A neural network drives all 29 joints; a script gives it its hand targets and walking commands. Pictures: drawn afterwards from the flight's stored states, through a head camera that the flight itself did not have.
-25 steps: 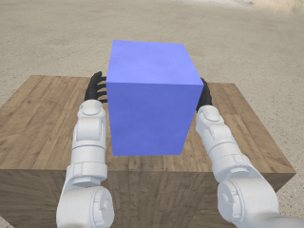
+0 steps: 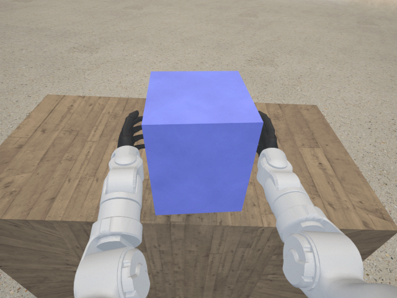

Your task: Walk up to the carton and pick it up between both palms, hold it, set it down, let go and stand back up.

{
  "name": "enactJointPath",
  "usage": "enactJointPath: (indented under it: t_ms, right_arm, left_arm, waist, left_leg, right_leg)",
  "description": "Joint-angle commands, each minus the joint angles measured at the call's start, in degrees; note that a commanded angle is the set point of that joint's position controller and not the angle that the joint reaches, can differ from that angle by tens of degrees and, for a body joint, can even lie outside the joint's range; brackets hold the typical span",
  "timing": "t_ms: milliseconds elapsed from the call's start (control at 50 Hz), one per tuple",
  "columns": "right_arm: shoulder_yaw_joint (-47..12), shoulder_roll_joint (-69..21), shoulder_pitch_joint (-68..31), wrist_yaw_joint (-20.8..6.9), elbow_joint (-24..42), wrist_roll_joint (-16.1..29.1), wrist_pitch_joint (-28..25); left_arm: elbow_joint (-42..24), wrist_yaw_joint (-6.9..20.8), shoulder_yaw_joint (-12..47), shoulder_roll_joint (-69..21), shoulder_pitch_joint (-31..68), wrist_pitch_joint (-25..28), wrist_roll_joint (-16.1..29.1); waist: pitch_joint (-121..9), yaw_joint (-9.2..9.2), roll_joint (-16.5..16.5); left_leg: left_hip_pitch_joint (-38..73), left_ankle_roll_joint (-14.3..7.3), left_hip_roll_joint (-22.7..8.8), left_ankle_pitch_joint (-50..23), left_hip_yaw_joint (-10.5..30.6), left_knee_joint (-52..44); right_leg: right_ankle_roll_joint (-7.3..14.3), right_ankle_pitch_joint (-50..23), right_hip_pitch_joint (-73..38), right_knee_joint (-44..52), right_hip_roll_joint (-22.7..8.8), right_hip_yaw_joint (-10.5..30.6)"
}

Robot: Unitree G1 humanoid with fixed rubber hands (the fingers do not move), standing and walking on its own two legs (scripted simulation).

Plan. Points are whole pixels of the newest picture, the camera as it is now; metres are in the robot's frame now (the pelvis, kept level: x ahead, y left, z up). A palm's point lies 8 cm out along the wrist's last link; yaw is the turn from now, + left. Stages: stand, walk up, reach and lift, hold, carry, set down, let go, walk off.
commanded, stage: set down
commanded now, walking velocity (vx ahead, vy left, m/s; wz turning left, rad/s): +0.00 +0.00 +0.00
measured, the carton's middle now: (197, 142) +0.44 +0.02 +0.11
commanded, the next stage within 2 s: none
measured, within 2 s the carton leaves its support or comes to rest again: neither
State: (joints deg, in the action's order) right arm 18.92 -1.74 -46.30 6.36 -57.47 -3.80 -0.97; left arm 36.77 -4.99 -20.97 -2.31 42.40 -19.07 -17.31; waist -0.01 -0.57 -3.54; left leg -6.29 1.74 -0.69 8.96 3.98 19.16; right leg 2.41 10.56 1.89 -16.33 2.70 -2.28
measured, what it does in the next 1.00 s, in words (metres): stands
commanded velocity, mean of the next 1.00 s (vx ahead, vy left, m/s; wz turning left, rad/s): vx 0.00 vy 0.00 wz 0.00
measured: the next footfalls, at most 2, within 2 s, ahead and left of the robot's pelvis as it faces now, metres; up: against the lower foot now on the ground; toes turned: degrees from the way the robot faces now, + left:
none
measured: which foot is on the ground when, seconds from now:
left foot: down 0.00-1.00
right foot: down 0.00-1.00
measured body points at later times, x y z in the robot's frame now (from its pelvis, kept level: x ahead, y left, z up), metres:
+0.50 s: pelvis +0.01 -0.01 +0.00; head +0.03 +0.01 +0.45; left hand +0.42 +0.16 +0.10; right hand +0.43 -0.14 +0.10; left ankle +0.02 +0.13 -0.75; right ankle -0.01 -0.09 -0.75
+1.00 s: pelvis +0.01 -0.01 +0.00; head +0.05 +0.00 +0.45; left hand +0.43 +0.14 +0.07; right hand +0.44 -0.15 +0.08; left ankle +0.02 +0.13 -0.75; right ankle -0.01 -0.09 -0.75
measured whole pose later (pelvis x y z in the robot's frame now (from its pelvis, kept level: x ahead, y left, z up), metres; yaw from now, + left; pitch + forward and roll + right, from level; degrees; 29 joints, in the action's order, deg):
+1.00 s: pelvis +0.01 -0.01 +0.00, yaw -3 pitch +8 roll +0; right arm 30.7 -1.7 -47.5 1.8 -59.6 -18.0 -7.7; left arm 46.2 -7.0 -29.2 -7.0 43.7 -5.2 -19.5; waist -3.9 4.0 -1.3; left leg -18.5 2.3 -2.4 7.4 -0.3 17.7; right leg 3.1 9.6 16.6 -18.0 3.1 -1.7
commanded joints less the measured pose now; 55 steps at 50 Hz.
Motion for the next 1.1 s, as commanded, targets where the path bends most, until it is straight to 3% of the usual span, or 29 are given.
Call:
enactJointPath:
  t_ms: [0,160,360,580,1080]
  right_arm:
    - [-14.74,-26.87,-49.42,-8.64,13.69,-0.41,-4.48]
    - [-13.88,-27.82,-46.54,-9.66,11.05,-3.11,-5.21]
    - [-13.15,-28.02,-43.89,-10.13,10.65,-6.11,-8.41]
    - [-11.85,-27.62,-43.33,-10.99,9.07,-8.0,-10.08]
    - [-0.34,-27.07,-41.63,-14.56,2.51,-19.15,-11.95]
  left_arm:
    - [-6.69,6.61,21.45,-33.39,47.63,6.46,5.41]
    - [-3.12,6.69,15.0,-30.72,44.37,8.25,2.65]
    - [-4.39,6.04,15.7,-31.59,43.52,11.12,2.22]
    - [-3.3,3.66,18.09,-33.65,44.52,14.25,3.29]
    - [4.8,2.36,7.1,-29.97,45.26,19.85,-1.7]
  waist:
    - [-34.92,0.09,6.34]
    - [-34.65,2.82,3.11]
    - [-39.34,2.89,3.64]
    - [-45.27,2.9,4.5]
    - [-47.37,5.59,1.86]
  left_leg:
    - [11.01,2.03,1.35,-17.25,-7.41,0.25]
    - [5.44,0.45,1.5,-15.21,-8.82,-1.4]
    - [5.39,1.49,0.95,-20.69,-9.33,0.05]
    - [6.26,2.52,0.13,-24.01,-8.58,2.28]
    - [-2.19,0.98,-0.41,-18.54,-11.31,0.3]
  right_leg:
    - [-5.16,-20.3,-4.91,0.01,-1.07,-3.53]
    - [-6.27,-27.55,-9.97,-1.78,-1.78,-2.28]
    - [-6.27,-36.71,-10.79,-3.61,-1.77,-2.56]
    - [-5.51,-36.06,-5.71,-4.09,-1.37,-3.11]
    - [-5.76,-34.1,-4.92,-6.37,-2.47,-2.51]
